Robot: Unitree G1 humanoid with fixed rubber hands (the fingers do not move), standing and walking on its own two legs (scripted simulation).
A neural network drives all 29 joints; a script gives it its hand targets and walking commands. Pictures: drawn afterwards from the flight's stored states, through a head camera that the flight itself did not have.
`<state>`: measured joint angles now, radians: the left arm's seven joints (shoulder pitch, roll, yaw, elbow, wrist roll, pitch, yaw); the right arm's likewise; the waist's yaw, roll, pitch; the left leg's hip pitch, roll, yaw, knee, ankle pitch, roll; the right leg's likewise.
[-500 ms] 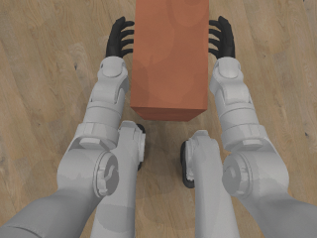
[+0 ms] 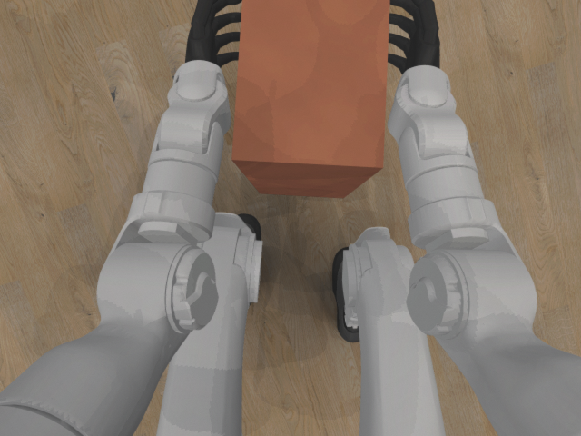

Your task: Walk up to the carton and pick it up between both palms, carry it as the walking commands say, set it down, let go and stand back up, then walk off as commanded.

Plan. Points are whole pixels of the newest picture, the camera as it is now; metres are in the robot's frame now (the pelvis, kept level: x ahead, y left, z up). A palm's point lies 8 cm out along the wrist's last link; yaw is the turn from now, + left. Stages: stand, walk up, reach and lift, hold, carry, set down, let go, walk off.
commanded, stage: set down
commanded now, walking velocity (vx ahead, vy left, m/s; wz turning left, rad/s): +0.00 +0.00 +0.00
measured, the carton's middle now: (308, 99) +0.48 +0.04 -0.24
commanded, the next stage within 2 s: none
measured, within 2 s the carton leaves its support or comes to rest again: neither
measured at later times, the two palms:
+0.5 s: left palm (215, 58) +0.51 +0.16 -0.20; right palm (406, 65) +0.53 -0.08 -0.19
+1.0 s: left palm (221, 49) +0.52 +0.16 -0.21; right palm (414, 60) +0.54 -0.09 -0.20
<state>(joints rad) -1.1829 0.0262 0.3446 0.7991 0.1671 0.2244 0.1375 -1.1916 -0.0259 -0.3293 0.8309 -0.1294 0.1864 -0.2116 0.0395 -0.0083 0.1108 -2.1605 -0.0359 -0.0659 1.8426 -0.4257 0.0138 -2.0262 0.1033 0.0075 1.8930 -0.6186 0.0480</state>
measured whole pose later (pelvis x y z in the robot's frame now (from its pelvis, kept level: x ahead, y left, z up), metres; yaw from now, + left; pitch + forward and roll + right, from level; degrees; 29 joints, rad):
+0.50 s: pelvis -0.01 -0.01 -0.04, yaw +0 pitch +42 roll -4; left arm -1.33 0.07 0.42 0.86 0.22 0.24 0.09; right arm -1.32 -0.05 -0.35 0.86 -0.13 0.22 -0.21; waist 0.04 -0.02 0.19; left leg -2.26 -0.03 -0.07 1.94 -0.43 0.00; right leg -2.14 0.12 0.01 2.01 -0.63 0.05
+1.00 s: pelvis +0.00 -0.01 -0.04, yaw +0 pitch +44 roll -4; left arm -1.38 0.07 0.50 0.88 0.31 0.21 -0.02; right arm -1.36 -0.08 -0.40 0.87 -0.13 0.21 -0.15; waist 0.04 -0.04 0.20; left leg -2.28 -0.03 -0.07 1.95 -0.43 -0.01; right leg -2.16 0.13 0.01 2.02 -0.63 0.05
